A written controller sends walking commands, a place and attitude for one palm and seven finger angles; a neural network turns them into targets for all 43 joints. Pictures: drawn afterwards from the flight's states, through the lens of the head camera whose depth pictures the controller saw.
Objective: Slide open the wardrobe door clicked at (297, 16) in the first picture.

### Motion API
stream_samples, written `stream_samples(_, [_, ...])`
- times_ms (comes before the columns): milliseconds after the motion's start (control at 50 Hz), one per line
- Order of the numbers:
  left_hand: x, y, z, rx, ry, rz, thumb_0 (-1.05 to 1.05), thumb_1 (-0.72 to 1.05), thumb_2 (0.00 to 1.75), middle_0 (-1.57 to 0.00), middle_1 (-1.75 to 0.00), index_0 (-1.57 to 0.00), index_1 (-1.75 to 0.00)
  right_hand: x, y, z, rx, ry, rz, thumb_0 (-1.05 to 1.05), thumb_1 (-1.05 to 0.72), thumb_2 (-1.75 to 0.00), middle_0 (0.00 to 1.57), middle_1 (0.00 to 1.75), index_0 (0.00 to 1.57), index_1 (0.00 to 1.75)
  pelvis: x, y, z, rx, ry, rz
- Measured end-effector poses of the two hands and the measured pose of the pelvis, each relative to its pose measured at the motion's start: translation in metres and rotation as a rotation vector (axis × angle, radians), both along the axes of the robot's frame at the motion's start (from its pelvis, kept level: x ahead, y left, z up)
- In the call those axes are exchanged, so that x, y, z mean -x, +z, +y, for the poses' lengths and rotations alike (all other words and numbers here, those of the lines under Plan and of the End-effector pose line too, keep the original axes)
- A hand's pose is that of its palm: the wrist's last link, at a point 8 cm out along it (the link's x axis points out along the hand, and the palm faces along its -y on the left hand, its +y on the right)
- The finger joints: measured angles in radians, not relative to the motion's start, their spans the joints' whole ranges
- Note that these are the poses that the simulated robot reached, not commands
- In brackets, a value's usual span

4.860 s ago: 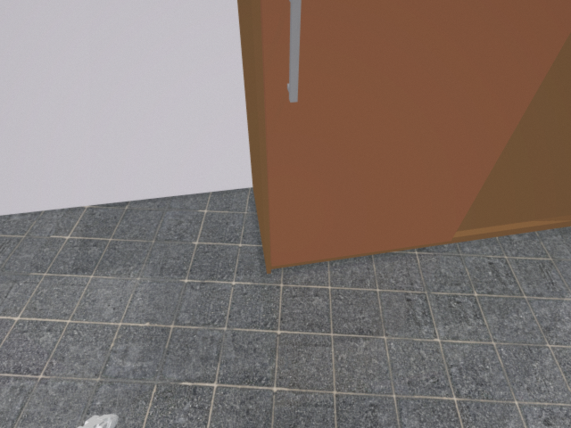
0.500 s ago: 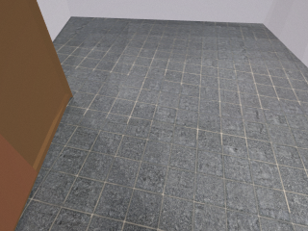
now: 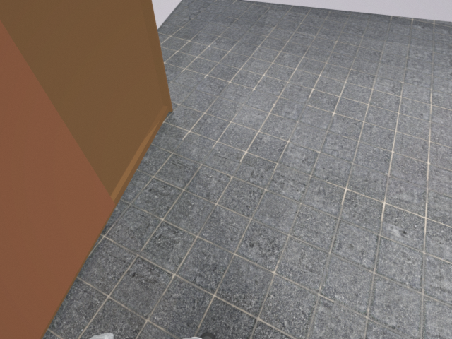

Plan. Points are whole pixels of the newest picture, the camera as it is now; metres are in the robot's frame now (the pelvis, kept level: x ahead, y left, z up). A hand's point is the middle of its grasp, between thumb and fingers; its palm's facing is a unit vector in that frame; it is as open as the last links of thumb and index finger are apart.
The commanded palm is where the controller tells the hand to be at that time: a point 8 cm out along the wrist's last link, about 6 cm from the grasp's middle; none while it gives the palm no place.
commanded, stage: turn to face it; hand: left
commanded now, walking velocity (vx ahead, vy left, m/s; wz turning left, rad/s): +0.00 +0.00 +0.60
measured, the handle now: out of the picture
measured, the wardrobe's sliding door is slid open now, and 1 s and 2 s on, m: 0.00 0.00 0.00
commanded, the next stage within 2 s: none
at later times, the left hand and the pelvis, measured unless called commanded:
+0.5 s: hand out of the picture -0.07 +0.24 -0.19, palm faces +0.35 -0.91 -0.22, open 7.4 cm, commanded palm none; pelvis -0.04 +0.03 -0.02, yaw +19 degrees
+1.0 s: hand out of the picture -0.04 +0.23 -0.14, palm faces +0.57 -0.77 -0.30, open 7.4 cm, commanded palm none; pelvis -0.03 -0.01 -0.01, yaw +37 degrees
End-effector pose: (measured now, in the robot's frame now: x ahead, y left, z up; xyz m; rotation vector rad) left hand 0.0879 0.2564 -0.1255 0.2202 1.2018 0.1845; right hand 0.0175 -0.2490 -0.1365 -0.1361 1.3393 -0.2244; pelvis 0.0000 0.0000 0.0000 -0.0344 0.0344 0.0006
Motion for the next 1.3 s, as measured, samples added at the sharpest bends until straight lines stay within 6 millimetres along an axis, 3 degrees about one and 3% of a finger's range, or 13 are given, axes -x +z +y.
stream_samples(60, [0.016, 0.003, -0.01, -0.023, 0.031, -0.042, 0.01, 0.91, 0.9, -0.2, -0.3, -0.2, -0.3, -0.006, -0.011, -0.015, -0.013, 0.027, -0.011, 0.0, -0.91, -0.9, 0.2, 0.3, 0.2, 0.3, 0.008, -0.006, -0.012, -0.028, 0.033, -0.006])
stream_samples(140, [0.046, 0.012, -0.019, -0.025, 0.09, -0.034, 0.01, 0.9, 0.9, -0.2, -0.3, -0.2, -0.3, -0.025, -0.007, -0.027, -0.014, 0.089, -0.038, 0.0, -0.91, -0.9, 0.2, 0.3, 0.2, 0.3, 0.012, 0.0, -0.017, -0.039, 0.096, -0.028])
stream_samples(260, [0.077, 0.007, -0.025, 0.002, 0.16, -0.034, 0.01, 0.9, 0.9, -0.2, -0.3, -0.2, -0.3, -0.054, 0.002, -0.025, 0.0, 0.191, -0.067, 0.0, -0.91, -0.9, 0.2, 0.3, 0.2, 0.3, 0.017, 0.001, -0.016, -0.057, 0.188, -0.042])
stream_samples(360, [0.113, -0.01, -0.014, 0.043, 0.247, -0.004, 0.01, 0.9, 0.9, -0.2, -0.3, -0.2, -0.3, -0.09, 0.006, 0.002, 0.021, 0.319, -0.081, 0.0, -0.91, -0.9, 0.19, 0.3, 0.2, 0.3, 0.024, -0.005, -0.002, -0.057, 0.262, -0.034])
stream_samples(440, [0.152, -0.033, 0.008, 0.071, 0.333, 0.05, 0.01, 0.9, 0.9, -0.2, -0.3, -0.2, -0.3, -0.122, 0.007, 0.038, 0.047, 0.424, -0.145, 0.0, -0.91, -0.9, 0.19, 0.3, 0.2, 0.3, 0.03, -0.018, 0.019, -0.047, 0.32, -0.022])
stream_samples(500, [0.175, -0.037, 0.025, 0.066, 0.376, 0.108, 0.01, 0.9, 0.9, -0.2, -0.3, -0.2, -0.3, -0.134, 0.016, 0.061, 0.047, 0.472, -0.198, 0.0, -0.91, -0.9, 0.2, 0.3, 0.2, 0.3, 0.036, -0.016, 0.027, -0.034, 0.335, -0.025])
stream_samples(640, [0.182, -0.014, 0.054, 0.029, 0.443, 0.049, 0.01, 0.91, 0.9, -0.2, -0.3, -0.2, -0.3, -0.129, 0.027, 0.088, 0.036, 0.539, -0.178, 0.0, -0.91, -0.9, 0.2, 0.3, 0.2, 0.3, 0.04, 0.001, 0.036, 0.001, 0.417, -0.018])
stream_samples(760, [0.17, 0.001, 0.059, -0.015, 0.484, -0.029, 0.01, 0.91, 0.9, -0.2, -0.3, -0.19, -0.3, -0.122, 0.019, 0.093, 0.0, 0.572, -0.134, 0.0, -0.91, -0.9, 0.2, 0.3, 0.21, 0.3, 0.038, 0.003, 0.032, -0.01, 0.487, -0.009])
stream_samples(900, [0.15, 0.014, 0.036, -0.053, 0.517, -0.109, 0.01, 0.91, 0.9, -0.2, -0.3, -0.19, -0.3, -0.122, -0.002, 0.071, -0.033, 0.603, -0.069, 0.0, -0.91, -0.9, 0.2, 0.3, 0.21, 0.3, 0.032, -0.002, 0.008, -0.027, 0.575, -0.002])
stream_samples(980, [0.156, 0.018, 0.011, -0.081, 0.549, -0.136, 0.01, 0.9, 0.9, -0.2, -0.3, -0.2, -0.3, -0.133, -0.016, 0.055, -0.046, 0.632, -0.043, 0.0, -0.91, -0.9, 0.2, 0.3, 0.21, 0.3, 0.027, -0.008, -0.008, -0.045, 0.628, -0.01])
stream_samples(1160, [0.208, 0.018, -0.038, -0.04, 0.706, -0.074, 0.01, 0.9, 0.9, -0.2, -0.3, -0.2, -0.3, -0.167, -0.005, 0.059, -0.027, 0.762, -0.029, 0.0, -0.91, -0.9, 0.2, 0.3, 0.2, 0.3, 0.023, 0.002, -0.015, -0.085, 0.766, -0.031])
stream_samples(1240, [0.243, 0.007, -0.055, -0.001, 0.785, -0.028, 0.01, 0.9, 0.9, -0.2, -0.3, -0.2, -0.3, -0.181, 0.0, 0.083, -0.007, 0.846, -0.036, 0.0, -0.91, -0.9, 0.2, 0.3, 0.2, 0.3, 0.029, 0.001, -0.011, -0.083, 0.823, -0.029])
stream_samples(1300, [0.275, -0.005, -0.065, 0.035, 0.849, 0.017, 0.01, 0.9, 0.9, -0.2, -0.3, -0.2, -0.3, -0.192, 0.004, 0.114, 0.001, 0.922, -0.066, 0.0, -0.91, -0.9, 0.19, 0.3, 0.2, 0.3, 0.038, -0.003, -0.005, -0.072, 0.863, -0.025])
